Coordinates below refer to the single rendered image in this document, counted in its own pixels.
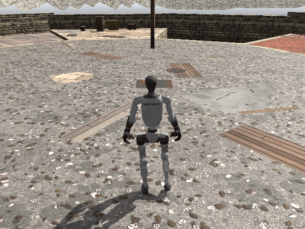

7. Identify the right robot hand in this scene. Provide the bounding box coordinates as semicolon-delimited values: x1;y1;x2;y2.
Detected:
171;132;182;141

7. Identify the left robot hand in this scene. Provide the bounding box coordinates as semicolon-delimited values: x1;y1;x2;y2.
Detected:
123;134;134;144

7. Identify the left robot upper arm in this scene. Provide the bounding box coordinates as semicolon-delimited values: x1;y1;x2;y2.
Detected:
128;96;142;123

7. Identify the robot left thigh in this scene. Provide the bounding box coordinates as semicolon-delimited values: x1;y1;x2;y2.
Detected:
136;133;148;166

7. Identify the humanoid robot torso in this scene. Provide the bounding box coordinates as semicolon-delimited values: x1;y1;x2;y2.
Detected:
141;95;163;143

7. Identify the left robot forearm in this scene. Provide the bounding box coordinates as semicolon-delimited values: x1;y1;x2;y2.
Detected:
124;116;133;135

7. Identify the right robot upper arm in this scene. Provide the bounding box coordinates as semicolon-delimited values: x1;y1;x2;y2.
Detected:
162;96;175;122

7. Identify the right robot forearm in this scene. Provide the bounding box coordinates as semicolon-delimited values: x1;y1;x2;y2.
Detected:
171;115;181;133

